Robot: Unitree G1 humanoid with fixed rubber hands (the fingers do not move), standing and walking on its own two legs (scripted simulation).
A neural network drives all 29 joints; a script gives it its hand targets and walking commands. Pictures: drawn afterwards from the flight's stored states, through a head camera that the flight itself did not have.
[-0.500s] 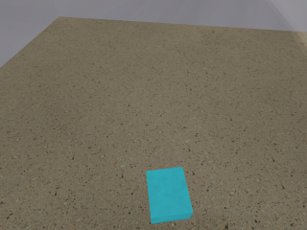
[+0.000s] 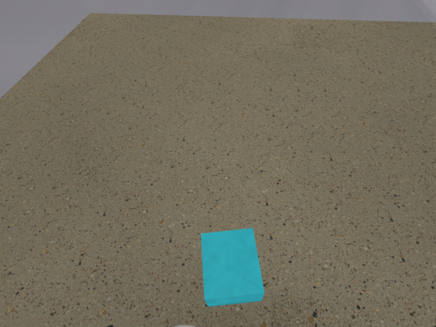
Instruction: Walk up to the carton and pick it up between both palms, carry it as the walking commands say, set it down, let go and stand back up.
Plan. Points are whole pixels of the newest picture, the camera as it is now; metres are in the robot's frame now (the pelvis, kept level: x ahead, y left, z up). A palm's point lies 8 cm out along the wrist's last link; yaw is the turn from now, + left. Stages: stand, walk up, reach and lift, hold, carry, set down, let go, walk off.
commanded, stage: walk up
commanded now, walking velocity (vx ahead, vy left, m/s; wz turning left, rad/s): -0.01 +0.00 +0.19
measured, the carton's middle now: (230, 266) +0.41 +0.00 -0.70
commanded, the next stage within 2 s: stand in 1.32 s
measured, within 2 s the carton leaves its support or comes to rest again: neither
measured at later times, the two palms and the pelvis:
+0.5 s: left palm out of the picture +0.04 +0.26 -0.13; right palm out of the picture +0.07 -0.24 -0.13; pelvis +0.00 +0.00 +0.00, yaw +3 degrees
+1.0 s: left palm out of the picture -0.03 +0.24 -0.14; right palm out of the picture +0.03 -0.25 -0.14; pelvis -0.06 -0.01 -0.01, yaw +7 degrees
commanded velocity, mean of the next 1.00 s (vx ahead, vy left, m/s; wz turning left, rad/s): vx -0.06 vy -0.02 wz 0.07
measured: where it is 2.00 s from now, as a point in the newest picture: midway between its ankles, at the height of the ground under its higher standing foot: outside the picture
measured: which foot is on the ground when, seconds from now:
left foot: up 0.00-0.10, down 0.12-0.68, up 0.70-0.96, down 0.98-1.00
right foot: down 0.00-1.00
